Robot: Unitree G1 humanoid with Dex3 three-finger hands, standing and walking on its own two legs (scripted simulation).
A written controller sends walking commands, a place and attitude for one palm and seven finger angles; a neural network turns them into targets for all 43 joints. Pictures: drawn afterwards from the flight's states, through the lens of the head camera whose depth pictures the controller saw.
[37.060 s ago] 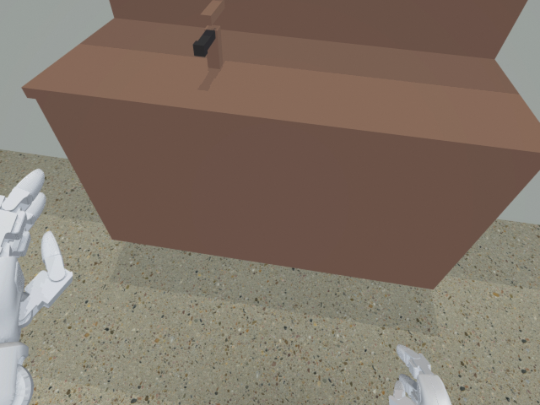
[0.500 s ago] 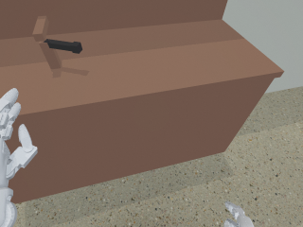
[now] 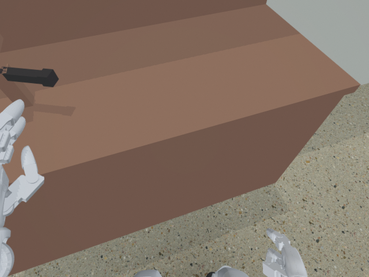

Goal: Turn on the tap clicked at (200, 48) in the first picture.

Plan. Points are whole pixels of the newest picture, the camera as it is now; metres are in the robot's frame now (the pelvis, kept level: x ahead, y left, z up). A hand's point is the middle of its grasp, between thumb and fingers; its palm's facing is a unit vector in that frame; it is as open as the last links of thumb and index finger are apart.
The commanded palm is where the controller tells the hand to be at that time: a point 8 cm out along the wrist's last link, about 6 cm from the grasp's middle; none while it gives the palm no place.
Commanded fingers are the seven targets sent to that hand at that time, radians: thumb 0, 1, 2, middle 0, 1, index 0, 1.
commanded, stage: come to a stop and stand still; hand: left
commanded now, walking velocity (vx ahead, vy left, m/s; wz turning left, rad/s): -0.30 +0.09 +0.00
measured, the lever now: (48, 77) +0.49 +0.35 +0.13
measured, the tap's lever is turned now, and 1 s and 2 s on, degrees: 63 63 63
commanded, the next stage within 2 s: none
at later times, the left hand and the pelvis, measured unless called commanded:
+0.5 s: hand (71, 139) +0.30 +0.21 +0.17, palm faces +0.28 -0.86 -0.43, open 7.4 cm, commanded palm +0.24 +0.27 +0.19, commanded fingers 0.00 0.90 0.90 -0.20 -0.30 -0.20 -0.30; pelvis +0.06 -0.01 +0.01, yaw -2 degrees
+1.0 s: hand (28, 185) +0.23 +0.26 +0.14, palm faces +0.19 -0.91 -0.38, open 7.4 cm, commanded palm +0.18 +0.32 +0.19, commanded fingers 0.00 0.90 0.90 -0.20 -0.30 -0.20 -0.30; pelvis +0.00 +0.05 +0.01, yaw -5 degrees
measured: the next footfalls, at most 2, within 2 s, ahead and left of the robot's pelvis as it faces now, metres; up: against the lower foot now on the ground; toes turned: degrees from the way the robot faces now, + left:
left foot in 0.14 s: +0.11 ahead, +0.13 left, +0.00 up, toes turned +1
right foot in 1.50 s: -0.05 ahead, +0.05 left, +0.00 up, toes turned -8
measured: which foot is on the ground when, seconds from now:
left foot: up 0.00-0.12, down 0.14-1.00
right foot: down 0.00-1.00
